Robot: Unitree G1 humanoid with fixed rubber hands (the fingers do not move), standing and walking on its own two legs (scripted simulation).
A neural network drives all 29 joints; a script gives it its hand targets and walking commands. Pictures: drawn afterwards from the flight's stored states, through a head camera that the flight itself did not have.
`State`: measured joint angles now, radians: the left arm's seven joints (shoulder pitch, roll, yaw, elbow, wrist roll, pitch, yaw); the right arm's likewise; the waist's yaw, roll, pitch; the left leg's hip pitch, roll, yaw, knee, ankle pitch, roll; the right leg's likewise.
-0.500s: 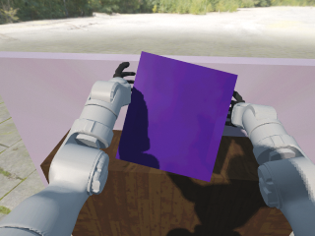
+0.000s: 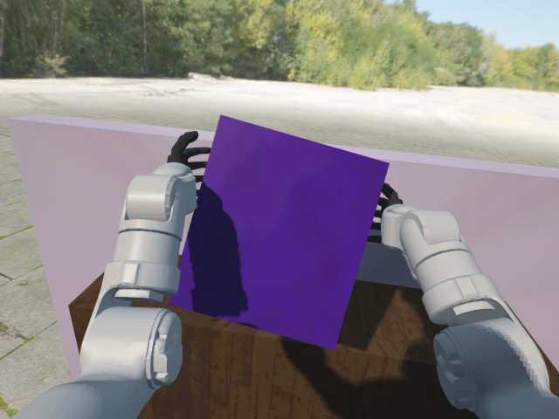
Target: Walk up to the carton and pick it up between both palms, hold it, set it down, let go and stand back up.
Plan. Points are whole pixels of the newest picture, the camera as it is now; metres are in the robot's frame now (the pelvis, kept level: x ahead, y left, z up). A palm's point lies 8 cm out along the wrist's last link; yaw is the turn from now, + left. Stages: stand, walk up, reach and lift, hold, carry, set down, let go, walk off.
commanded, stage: hold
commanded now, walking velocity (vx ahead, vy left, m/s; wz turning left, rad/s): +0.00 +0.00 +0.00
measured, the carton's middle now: (277, 227) +0.35 +0.05 +0.22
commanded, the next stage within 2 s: none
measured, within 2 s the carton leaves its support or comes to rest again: neither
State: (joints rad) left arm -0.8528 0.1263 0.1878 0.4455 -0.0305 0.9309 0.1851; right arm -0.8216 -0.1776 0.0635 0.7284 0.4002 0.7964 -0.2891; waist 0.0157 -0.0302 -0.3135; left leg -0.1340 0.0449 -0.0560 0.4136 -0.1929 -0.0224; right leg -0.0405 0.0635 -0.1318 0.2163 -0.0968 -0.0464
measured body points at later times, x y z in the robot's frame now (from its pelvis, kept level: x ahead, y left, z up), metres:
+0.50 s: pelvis -0.06 +0.04 -0.02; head -0.15 +0.07 +0.42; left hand +0.34 +0.15 +0.25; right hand +0.31 -0.16 +0.19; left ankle +0.03 +0.13 -0.75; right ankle +0.03 -0.08 -0.75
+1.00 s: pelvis -0.02 +0.05 -0.02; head -0.16 +0.07 +0.41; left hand +0.34 +0.22 +0.32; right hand +0.36 -0.09 +0.27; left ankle +0.03 +0.13 -0.75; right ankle +0.02 -0.07 -0.75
